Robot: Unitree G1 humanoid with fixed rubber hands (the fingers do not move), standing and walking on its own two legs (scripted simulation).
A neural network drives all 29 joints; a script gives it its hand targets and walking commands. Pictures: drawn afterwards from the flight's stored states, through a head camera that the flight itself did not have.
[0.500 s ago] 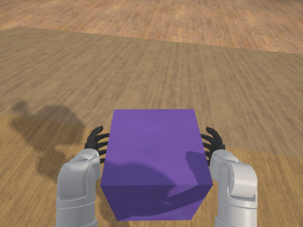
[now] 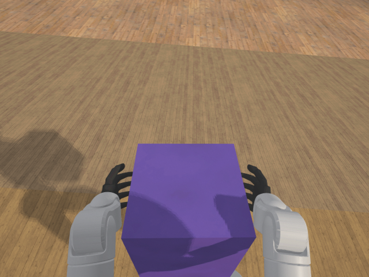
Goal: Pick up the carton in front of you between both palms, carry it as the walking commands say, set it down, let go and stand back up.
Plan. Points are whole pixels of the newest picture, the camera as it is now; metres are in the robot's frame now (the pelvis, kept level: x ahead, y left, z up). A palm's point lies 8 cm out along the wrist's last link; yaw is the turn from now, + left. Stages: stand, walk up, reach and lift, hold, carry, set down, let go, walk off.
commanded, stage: carry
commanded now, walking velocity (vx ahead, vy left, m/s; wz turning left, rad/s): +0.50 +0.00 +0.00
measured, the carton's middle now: (185, 213) +0.26 -0.01 -0.02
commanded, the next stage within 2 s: none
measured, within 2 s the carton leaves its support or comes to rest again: neither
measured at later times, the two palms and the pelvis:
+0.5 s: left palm (130, 82) +0.61 +0.14 +0.09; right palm (227, 80) +0.64 -0.16 +0.08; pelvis +0.34 -0.04 -0.01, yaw +4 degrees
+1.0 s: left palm (131, 28) +1.04 +0.18 +0.06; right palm (201, 30) +1.04 -0.12 +0.07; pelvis +0.67 +0.03 -0.01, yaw +1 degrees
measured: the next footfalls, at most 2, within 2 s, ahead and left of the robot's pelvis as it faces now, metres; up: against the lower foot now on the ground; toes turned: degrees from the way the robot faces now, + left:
right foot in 0.26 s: +0.38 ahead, -0.11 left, +0.00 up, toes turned -9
left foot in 0.74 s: +0.69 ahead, +0.09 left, +0.00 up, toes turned +8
